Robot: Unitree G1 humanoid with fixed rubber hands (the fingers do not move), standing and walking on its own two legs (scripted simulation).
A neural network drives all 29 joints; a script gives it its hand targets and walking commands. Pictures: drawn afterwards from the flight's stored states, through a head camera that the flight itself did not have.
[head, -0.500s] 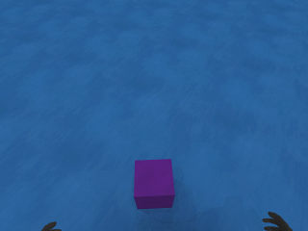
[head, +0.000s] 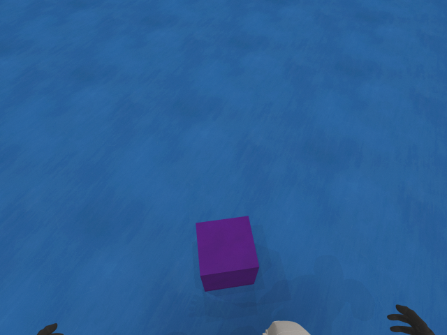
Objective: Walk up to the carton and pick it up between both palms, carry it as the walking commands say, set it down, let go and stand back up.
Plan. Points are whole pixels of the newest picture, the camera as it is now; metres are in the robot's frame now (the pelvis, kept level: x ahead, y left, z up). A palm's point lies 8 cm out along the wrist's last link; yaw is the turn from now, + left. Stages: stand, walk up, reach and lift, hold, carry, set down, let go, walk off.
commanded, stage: walk up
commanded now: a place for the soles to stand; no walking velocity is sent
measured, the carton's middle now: (226, 254) +0.46 +0.01 -0.65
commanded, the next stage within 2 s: none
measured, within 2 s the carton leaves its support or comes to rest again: neither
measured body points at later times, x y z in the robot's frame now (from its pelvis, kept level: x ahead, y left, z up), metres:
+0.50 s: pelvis +0.02 +0.01 +0.01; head +0.03 +0.01 +0.46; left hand +0.16 +0.31 -0.10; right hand +0.12 -0.32 -0.10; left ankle +0.01 +0.09 -0.74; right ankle +0.01 -0.12 -0.74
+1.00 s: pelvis +0.03 -0.02 +0.01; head +0.03 -0.02 +0.46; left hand +0.14 +0.31 -0.10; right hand +0.10 -0.35 -0.11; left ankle +0.01 +0.09 -0.74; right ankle +0.01 -0.12 -0.73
